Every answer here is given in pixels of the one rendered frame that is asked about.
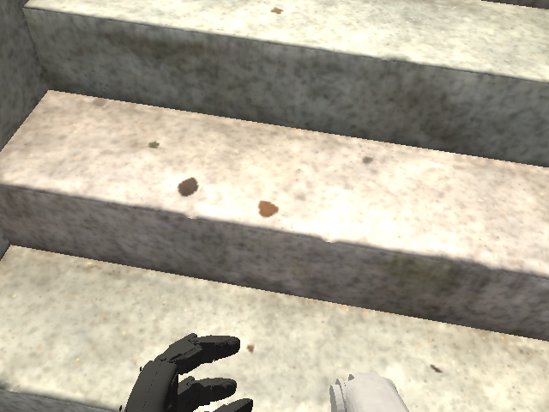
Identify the robot right thigh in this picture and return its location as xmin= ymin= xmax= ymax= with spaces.
xmin=329 ymin=373 xmax=409 ymax=412

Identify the left robot hand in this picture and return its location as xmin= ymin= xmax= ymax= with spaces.
xmin=119 ymin=333 xmax=253 ymax=412

